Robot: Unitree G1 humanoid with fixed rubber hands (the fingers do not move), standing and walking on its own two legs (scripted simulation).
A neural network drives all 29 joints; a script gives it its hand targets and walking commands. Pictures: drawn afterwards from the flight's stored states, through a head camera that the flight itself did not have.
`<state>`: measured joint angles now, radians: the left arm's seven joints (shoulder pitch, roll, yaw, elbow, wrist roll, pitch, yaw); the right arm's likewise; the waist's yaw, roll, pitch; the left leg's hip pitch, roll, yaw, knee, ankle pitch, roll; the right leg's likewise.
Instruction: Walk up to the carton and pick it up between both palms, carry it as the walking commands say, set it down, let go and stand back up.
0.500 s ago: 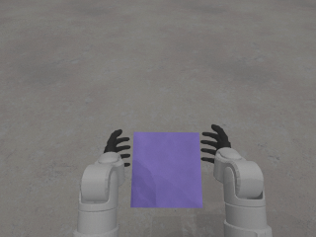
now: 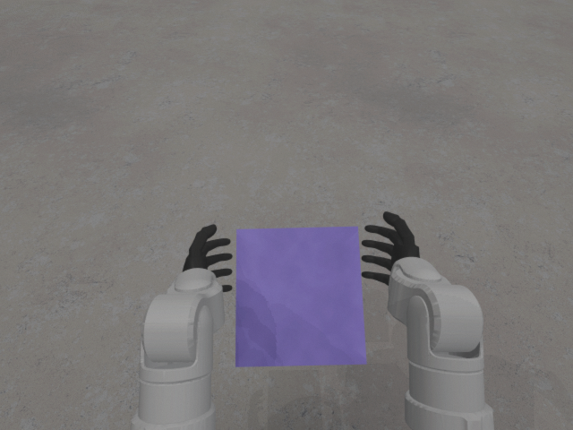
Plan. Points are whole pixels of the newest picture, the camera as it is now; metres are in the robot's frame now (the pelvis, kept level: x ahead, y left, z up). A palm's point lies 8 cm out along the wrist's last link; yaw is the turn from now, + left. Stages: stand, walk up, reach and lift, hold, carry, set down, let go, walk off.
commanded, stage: carry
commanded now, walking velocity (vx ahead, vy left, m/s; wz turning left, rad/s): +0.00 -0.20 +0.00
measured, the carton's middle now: (298, 293) +0.33 -0.01 -0.01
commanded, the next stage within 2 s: none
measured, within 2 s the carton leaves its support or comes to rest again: neither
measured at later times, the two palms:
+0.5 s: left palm (204, 291) +0.28 +0.11 +0.10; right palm (411, 273) +0.29 -0.14 +0.11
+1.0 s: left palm (268, 343) +0.21 +0.03 +0.10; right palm (490, 313) +0.24 -0.22 +0.10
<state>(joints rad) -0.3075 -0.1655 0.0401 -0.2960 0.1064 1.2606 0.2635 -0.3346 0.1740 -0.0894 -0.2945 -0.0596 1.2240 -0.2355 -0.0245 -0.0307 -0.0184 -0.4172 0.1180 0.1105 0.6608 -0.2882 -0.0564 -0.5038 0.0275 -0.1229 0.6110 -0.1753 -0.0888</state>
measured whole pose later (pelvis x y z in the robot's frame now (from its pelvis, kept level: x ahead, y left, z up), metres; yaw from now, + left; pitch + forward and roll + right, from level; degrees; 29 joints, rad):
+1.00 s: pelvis -0.07 -0.10 +0.00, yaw +1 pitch +4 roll +0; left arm -0.26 -0.15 0.04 -0.33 0.07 1.24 0.26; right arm -0.32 0.17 -0.06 -0.30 -0.07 1.20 -0.24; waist 0.02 0.02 -0.04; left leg -0.40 0.13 0.13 0.69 -0.35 -0.05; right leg -0.44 0.00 -0.10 0.66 -0.32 -0.01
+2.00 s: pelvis -0.21 -0.29 +0.01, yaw +4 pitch +3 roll +0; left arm -0.28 -0.16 0.02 -0.32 0.09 1.26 0.27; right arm -0.30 0.17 -0.07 -0.32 -0.05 1.22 -0.24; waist 0.00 -0.01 -0.03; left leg -0.32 0.10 0.14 0.58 -0.31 -0.02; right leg -0.53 0.00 -0.06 0.90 -0.39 0.03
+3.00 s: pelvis -0.38 -0.53 +0.02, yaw +5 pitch +3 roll +2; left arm -0.32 -0.17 0.06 -0.28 0.13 1.26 0.26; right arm -0.34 0.18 -0.07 -0.27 -0.07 1.22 -0.24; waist -0.03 -0.06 -0.01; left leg -0.17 0.04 0.18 0.39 -0.26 0.03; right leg -0.49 0.07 -0.13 0.59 -0.14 0.15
